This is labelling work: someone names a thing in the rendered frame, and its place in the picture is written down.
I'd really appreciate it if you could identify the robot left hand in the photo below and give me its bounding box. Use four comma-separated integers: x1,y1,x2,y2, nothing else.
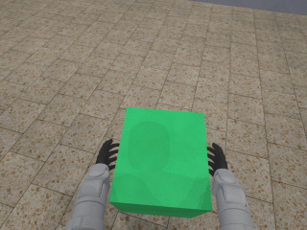
95,139,120,171

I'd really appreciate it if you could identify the robot right forearm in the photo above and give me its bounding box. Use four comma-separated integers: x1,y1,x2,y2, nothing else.
211,169,256,230

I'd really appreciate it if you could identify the carton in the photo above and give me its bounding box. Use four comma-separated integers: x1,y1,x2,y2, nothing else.
108,107,212,219

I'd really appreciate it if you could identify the robot right hand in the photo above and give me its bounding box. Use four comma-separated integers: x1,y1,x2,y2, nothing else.
206,143,228,176

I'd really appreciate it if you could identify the robot left forearm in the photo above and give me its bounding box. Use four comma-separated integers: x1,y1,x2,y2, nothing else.
64,163,110,230

